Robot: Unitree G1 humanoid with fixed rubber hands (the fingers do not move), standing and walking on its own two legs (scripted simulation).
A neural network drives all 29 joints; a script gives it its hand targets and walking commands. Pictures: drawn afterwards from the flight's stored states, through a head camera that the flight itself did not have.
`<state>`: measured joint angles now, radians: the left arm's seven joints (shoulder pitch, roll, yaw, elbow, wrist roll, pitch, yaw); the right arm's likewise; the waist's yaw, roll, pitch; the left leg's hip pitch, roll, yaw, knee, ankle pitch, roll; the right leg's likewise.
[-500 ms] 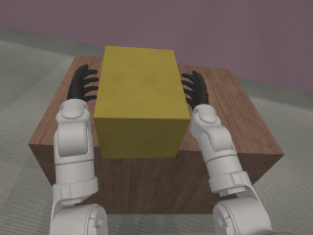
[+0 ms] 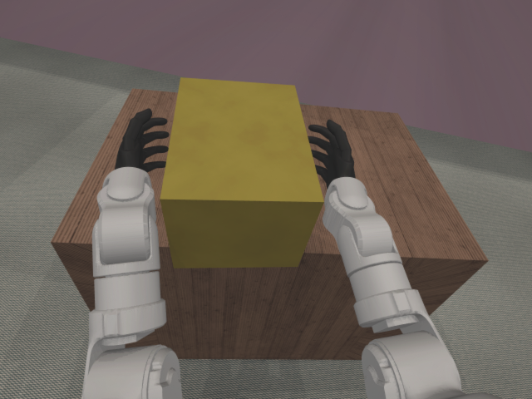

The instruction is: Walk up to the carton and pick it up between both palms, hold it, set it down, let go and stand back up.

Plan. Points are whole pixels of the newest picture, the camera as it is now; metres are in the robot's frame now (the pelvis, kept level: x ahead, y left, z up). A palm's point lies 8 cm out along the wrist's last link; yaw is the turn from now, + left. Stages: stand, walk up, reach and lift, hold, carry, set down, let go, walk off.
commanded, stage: hold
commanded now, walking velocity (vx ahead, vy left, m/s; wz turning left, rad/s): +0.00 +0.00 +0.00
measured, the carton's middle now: (238, 170) +0.42 +0.04 +0.13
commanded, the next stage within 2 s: none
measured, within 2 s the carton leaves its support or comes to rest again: neither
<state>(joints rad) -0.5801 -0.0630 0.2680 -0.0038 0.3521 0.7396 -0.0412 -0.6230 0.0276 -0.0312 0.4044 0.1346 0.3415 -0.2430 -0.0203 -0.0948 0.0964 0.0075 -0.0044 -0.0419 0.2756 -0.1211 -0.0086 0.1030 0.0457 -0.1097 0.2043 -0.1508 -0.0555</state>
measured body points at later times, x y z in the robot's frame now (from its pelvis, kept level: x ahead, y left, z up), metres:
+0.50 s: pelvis +0.00 +0.00 +0.00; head -0.03 +0.03 +0.45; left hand +0.36 +0.17 +0.18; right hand +0.38 -0.12 +0.18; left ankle +0.03 +0.12 -0.75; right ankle -0.01 -0.07 -0.75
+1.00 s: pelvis +0.00 -0.01 +0.00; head -0.04 +0.03 +0.44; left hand +0.36 +0.17 +0.18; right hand +0.37 -0.12 +0.18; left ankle +0.03 +0.12 -0.75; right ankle -0.01 -0.07 -0.75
